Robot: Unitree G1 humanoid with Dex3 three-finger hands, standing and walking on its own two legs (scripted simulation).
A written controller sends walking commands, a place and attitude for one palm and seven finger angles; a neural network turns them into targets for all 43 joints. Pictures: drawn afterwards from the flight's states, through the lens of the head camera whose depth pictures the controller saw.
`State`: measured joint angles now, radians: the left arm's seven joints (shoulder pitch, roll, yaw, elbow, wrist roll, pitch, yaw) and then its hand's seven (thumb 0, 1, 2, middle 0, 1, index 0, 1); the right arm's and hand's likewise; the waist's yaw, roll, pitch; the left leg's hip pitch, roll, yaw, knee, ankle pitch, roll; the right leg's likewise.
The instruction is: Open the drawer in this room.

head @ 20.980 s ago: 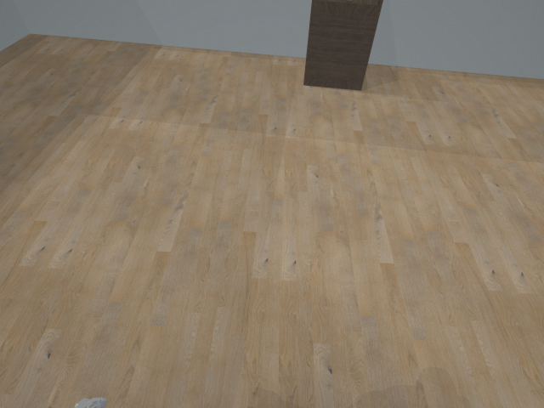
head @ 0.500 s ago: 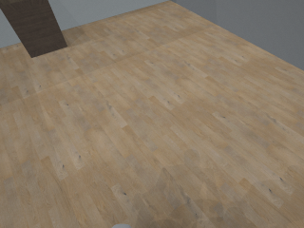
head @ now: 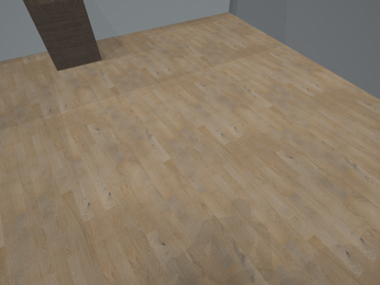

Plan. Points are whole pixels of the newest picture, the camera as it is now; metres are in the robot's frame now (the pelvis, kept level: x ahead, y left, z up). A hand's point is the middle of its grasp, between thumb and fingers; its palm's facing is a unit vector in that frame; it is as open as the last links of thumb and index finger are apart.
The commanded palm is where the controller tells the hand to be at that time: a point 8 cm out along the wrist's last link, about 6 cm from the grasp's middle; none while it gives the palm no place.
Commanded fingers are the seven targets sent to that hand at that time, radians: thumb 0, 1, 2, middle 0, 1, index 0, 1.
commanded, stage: stand and wait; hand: left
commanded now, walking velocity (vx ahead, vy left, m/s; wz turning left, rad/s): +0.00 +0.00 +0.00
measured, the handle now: out of the picture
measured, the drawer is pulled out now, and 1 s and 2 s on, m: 0.00 0.00 0.00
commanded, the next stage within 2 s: turn or walk to find it in 0.84 s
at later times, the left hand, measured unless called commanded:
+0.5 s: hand out of the picture -0.02 +0.18 -0.17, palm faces +0.05 -0.98 -0.17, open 7.4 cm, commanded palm none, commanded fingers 0.00 0.90 0.90 -0.20 -0.30 -0.20 -0.30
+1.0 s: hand out of the picture -0.03 +0.16 -0.17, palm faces +0.08 -0.99 -0.15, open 7.3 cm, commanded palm none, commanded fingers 0.00 0.90 0.90 -0.20 -0.30 -0.20 -0.30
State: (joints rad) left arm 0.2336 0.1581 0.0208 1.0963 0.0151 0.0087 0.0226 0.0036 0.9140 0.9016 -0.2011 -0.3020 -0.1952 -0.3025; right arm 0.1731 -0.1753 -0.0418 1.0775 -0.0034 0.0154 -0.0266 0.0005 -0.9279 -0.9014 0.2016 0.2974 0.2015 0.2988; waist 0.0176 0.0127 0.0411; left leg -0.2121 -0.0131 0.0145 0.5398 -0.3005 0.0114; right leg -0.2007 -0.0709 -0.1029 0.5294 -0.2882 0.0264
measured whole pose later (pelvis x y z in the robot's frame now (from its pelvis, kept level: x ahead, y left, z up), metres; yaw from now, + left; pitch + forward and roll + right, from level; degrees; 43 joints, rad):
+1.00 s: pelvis -0.02 +0.01 +0.01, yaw +1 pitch -2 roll +0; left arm 0.29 0.12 0.01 1.14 0.01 0.01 0.03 0.00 0.91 0.90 -0.20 -0.30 -0.20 -0.30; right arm 0.31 -0.11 -0.01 1.14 -0.01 0.00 -0.03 0.01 -0.91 -0.90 0.20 0.30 0.20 0.30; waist 0.00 -0.01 0.04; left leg -0.18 0.02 0.05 0.46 -0.25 0.00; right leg -0.18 -0.08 -0.12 0.45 -0.24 0.03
